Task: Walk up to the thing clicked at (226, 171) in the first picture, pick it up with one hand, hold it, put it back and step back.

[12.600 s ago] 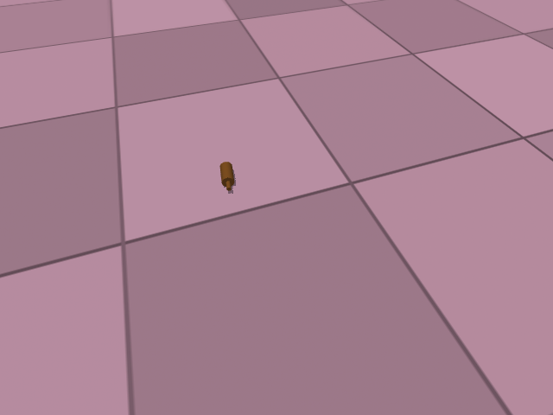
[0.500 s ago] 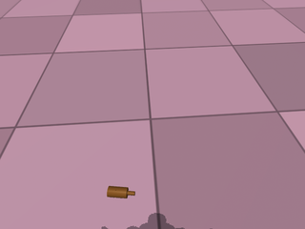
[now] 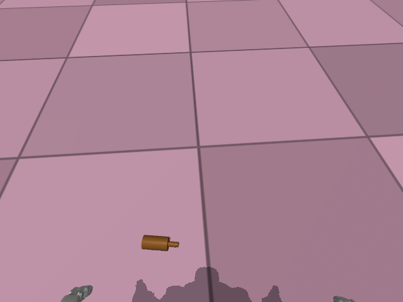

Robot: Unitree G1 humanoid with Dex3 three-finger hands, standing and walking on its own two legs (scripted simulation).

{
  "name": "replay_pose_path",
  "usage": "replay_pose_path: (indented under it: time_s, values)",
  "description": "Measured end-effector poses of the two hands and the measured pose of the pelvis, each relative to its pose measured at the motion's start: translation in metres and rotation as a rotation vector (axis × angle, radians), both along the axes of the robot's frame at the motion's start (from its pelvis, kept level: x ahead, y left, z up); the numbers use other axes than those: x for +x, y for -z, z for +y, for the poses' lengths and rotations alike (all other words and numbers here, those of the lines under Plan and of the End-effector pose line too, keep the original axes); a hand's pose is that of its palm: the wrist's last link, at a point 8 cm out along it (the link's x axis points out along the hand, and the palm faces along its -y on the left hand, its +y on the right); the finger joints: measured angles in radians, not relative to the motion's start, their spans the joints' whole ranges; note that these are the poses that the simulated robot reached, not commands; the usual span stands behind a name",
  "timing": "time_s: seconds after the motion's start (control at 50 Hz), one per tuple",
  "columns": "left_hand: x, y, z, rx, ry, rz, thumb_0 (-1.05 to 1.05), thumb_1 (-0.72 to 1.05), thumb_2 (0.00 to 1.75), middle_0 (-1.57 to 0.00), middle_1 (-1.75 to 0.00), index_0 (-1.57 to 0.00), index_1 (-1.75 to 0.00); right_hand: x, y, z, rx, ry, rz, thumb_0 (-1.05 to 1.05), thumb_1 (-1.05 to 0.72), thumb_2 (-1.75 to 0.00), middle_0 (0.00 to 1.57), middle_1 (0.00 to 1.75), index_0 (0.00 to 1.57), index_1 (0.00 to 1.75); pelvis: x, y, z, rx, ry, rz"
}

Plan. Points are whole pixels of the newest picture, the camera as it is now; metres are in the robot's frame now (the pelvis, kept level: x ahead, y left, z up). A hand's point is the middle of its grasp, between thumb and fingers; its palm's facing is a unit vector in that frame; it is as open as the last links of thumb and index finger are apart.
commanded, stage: rise first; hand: left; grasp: from above
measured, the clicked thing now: (160, 243) +0.44 +0.23 -0.75
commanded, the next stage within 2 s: none
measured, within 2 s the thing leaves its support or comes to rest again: neither
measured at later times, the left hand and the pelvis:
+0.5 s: hand (103, 298) +0.15 +0.26 -0.21, palm faces -0.10 -0.90 -0.42, open 13.7 cm; pelvis -0.01 +0.00 -0.06, yaw -2 degrees
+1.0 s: hand out of the picture +0.13 +0.27 -0.26, palm faces -0.23 -0.84 -0.50, open 14.3 cm; pelvis -0.02 +0.00 -0.13, yaw -2 degrees
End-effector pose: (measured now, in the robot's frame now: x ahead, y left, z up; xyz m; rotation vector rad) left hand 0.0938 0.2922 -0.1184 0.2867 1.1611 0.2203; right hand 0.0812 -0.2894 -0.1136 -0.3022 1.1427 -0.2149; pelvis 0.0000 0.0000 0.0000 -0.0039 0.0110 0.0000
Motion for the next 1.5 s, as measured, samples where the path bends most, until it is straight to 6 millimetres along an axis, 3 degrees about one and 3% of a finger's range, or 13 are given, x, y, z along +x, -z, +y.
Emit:
replay_pose_path:
  time_s: [0.1,0.16,0.32,0.42,0.7,1.0,1.12,1.28,1.38,1.5]
  values:
    - [0.046,0.011,0.001,-0.003,0.034,-0.047,0.01,0.6,0.94,-0.14,-0.6,-0.14,-0.59,0.0,0.007,0.015,0.025,0.008,-0.055,0.01,-0.9,-0.89,0.2,0.3,0.2,0.3,-0.009,0.012,-0.002,-0.002,0.011,0.078]
    - [0.063,0.012,0.002,0.014,0.068,-0.064,0.01,0.42,0.96,-0.1,-0.77,-0.11,-0.75,-0.004,0.011,0.022,0.044,0.029,-0.075,0.01,-0.9,-0.89,0.2,0.3,0.2,0.3,-0.009,0.017,-0.003,-0.001,0.022,0.102]
    - [0.06,0.028,0.003,0.053,0.105,0.019,0.01,-0.14,0.98,-0.06,-1.01,-0.07,-1.0,0.002,0.021,0.03,0.065,0.035,-0.135,0.01,-0.88,-0.89,0.21,0.3,0.2,0.3,-0.005,0.033,0.001,-0.005,0.032,0.163]
    - [0.054,0.043,0.008,0.075,0.114,0.007,0.0,-0.36,0.98,-0.07,-1.06,-0.07,-1.05,0.017,0.034,0.027,0.045,0.007,-0.183,0.01,-0.87,-0.89,0.21,0.3,0.2,0.3,-0.005,0.053,0.002,-0.008,0.03,0.21]
    - [0.044,0.066,0.012,0.112,0.184,0.016,0.0,-0.54,1.0,-0.08,-1.07,-0.08,-1.07,0.061,0.051,0.034,0.016,-0.065,-0.32,0.01,-0.89,-0.89,0.21,0.3,0.2,0.3,-0.008,0.086,0.001,-0.025,0.023,0.287]
    - [0.039,0.099,0.017,0.182,0.285,0.003,0.0,-0.59,0.99,-0.1,-1.06,-0.09,-1.07,0.063,0.094,0.042,0.04,-0.108,-0.345,0.01,-0.93,-0.9,0.21,0.3,0.2,0.3,-0.022,0.128,0.002,-0.032,0.024,0.372]
    - [0.06,0.139,0.027,0.258,0.41,-0.02,0.0,-0.59,0.99,-0.1,-1.05,-0.09,-1.06,0.059,0.134,0.036,0.032,-0.138,-0.329,0.01,-0.92,-0.9,0.21,0.3,0.2,0.3,-0.033,0.163,0.001,-0.028,0.029,0.438]
    - [0.119,0.208,0.029,0.39,0.657,-0.133,0.0,-0.57,0.99,-0.1,-1.05,-0.09,-1.05,0.044,0.22,0.02,0.017,-0.146,-0.243,0.01,-0.91,-0.9,0.21,0.3,0.2,0.3,-0.051,0.236,0.0,-0.024,0.047,0.541]
    - [0.15,0.248,0.031,0.479,0.766,-0.177,0.0,-0.57,1.01,-0.1,-1.04,-0.08,-1.05,0.023,0.277,0.015,0.027,-0.134,-0.153,0.01,-0.91,-0.9,0.2,0.3,0.2,0.3,-0.064,0.28,0.0,-0.028,0.061,0.575]
    - [0.18,0.29,0.033,0.563,0.889,-0.199,0.0,-0.57,1.03,-0.09,-1.03,-0.07,-1.05,-0.016,0.336,0.014,0.044,-0.115,-0.024,0.01,-0.9,-0.9,0.2,0.3,0.2,0.3,-0.079,0.327,-0.001,-0.034,0.077,0.59]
